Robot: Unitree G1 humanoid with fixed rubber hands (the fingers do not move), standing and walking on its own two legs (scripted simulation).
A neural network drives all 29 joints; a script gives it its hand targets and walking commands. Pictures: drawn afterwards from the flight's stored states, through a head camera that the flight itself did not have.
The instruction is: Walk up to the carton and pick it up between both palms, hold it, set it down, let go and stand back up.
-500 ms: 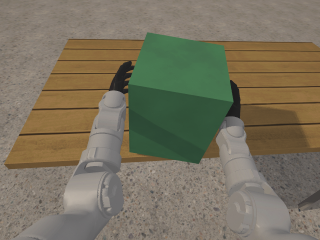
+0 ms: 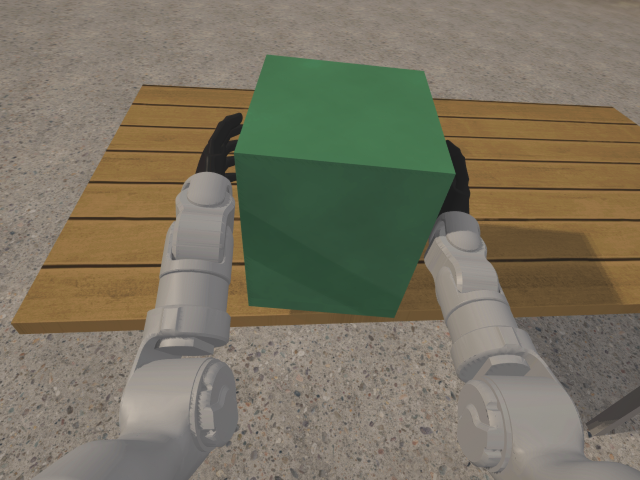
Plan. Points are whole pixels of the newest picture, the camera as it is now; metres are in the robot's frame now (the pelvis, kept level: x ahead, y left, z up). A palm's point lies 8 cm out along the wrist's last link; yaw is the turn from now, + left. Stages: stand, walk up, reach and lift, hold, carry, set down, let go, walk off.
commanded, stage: reach and lift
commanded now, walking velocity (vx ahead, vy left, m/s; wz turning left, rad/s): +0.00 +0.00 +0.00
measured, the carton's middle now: (333, 192) +0.41 -0.04 +0.16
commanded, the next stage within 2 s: hold in 1.80 s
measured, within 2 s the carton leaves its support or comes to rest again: neither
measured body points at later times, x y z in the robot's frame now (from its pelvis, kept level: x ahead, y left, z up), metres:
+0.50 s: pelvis -0.02 -0.01 +0.00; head -0.07 +0.03 +0.44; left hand +0.39 +0.12 +0.23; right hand +0.37 -0.17 +0.22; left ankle +0.01 +0.11 -0.75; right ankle +0.00 -0.12 -0.75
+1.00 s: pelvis -0.01 -0.01 +0.00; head -0.08 +0.01 +0.44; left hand +0.39 +0.14 +0.26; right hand +0.38 -0.16 +0.27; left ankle +0.01 +0.11 -0.75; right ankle +0.00 -0.12 -0.75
